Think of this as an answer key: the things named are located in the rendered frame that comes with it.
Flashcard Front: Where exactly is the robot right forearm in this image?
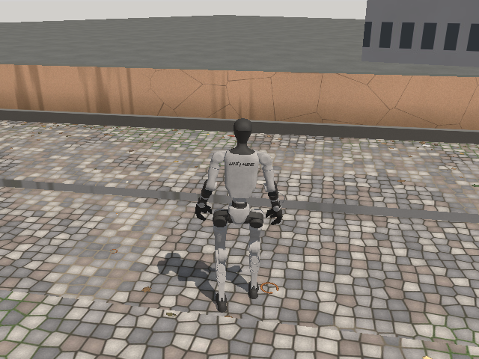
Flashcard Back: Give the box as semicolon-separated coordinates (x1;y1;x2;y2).
268;181;281;212

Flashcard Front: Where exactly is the robot right hand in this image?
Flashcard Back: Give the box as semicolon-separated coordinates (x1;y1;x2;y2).
266;209;283;225

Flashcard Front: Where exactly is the humanoid robot head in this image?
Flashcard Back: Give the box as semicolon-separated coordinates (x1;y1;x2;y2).
229;118;255;155

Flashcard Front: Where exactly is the right robot upper arm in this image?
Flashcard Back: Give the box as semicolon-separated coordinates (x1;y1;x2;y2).
257;151;275;193

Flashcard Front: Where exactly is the robot right thigh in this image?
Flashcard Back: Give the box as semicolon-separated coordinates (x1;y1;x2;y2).
248;209;263;254

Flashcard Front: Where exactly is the robot left hand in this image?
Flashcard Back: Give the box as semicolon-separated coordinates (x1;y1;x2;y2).
195;204;212;221

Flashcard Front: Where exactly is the left robot upper arm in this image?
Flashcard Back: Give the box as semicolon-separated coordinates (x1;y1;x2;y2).
205;150;227;191

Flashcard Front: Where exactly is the robot left forearm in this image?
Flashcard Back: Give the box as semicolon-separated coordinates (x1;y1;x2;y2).
197;179;212;208

